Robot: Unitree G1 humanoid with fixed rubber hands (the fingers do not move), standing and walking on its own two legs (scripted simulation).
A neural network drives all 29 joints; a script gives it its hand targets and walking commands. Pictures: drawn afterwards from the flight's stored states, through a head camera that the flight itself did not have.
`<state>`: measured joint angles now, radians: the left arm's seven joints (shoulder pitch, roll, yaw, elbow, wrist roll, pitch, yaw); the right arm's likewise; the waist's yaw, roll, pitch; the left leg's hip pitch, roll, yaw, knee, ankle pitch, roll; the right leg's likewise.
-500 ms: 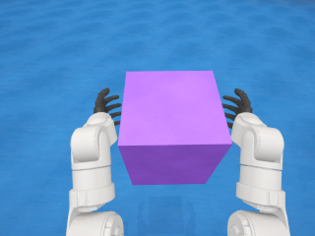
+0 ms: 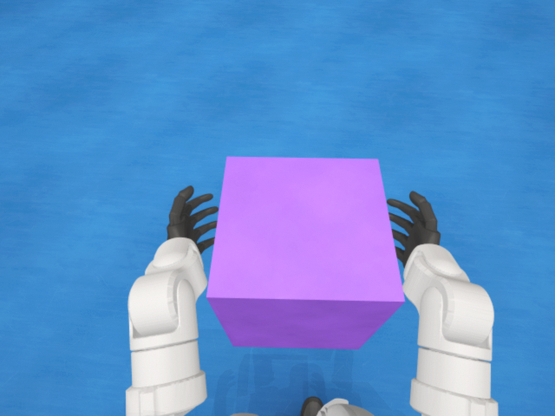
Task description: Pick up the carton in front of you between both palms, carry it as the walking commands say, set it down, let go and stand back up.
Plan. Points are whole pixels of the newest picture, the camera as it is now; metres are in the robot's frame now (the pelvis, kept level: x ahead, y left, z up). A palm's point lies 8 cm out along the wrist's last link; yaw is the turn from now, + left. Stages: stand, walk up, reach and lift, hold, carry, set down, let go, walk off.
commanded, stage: carry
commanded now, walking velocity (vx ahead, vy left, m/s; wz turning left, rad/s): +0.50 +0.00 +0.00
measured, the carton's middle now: (298, 261) +0.34 +0.01 -0.02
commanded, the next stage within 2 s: none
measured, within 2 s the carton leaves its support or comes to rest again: neither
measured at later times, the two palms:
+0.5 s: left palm (194, 73) +0.61 +0.20 +0.11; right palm (378, 86) +0.59 -0.10 +0.12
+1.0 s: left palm out of the picture +0.86 +0.17 +0.12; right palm (377, 1) +0.87 -0.13 +0.11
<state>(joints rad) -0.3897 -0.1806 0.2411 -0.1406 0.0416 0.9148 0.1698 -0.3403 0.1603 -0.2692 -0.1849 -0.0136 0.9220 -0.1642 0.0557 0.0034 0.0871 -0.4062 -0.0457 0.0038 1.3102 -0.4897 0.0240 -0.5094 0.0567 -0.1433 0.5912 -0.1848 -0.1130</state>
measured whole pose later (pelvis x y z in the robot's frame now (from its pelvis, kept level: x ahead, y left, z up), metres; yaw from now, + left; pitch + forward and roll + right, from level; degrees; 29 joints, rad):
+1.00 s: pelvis +0.65 +0.01 +0.03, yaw +1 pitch +4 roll +1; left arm 0.10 -0.14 0.04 -0.48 0.01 1.11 0.15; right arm 0.10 0.14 -0.03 -0.49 -0.03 1.13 -0.15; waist 0.04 0.01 -0.16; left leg -0.55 0.11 0.10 0.84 -0.23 -0.01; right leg -0.18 -0.04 -0.21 0.29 -0.19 -0.04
